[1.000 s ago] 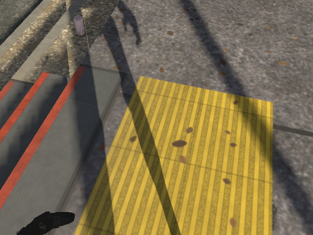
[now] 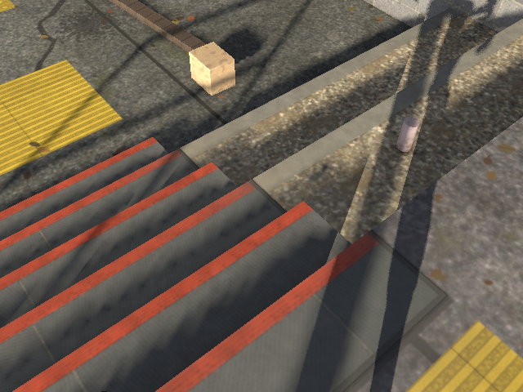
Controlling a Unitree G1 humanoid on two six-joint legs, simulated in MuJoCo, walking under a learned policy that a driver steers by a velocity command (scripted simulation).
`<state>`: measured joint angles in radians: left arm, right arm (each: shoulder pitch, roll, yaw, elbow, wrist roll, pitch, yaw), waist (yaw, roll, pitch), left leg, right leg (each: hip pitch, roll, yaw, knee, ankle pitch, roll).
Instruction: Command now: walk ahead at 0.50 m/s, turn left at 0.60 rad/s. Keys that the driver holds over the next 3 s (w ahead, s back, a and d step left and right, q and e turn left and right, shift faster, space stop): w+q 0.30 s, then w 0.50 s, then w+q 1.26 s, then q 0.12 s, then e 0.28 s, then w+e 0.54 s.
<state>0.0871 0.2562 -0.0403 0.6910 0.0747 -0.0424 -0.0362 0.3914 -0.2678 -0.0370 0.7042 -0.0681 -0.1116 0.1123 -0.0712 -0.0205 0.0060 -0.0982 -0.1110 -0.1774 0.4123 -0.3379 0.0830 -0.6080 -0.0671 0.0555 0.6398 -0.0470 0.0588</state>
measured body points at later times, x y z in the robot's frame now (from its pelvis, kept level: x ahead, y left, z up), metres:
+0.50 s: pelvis +0.28 -0.02 +0.00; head +0.28 -0.02 +0.45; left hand +0.16 +0.20 -0.14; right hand +0.54 -0.16 -0.09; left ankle +0.40 +0.15 -0.70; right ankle +0.17 -0.16 -0.74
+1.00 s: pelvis +0.53 +0.06 -0.03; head +0.53 +0.06 +0.42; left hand +0.65 +0.31 -0.13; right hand +0.50 -0.17 -0.17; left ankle +0.40 +0.13 -0.74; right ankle +0.72 -0.04 -0.72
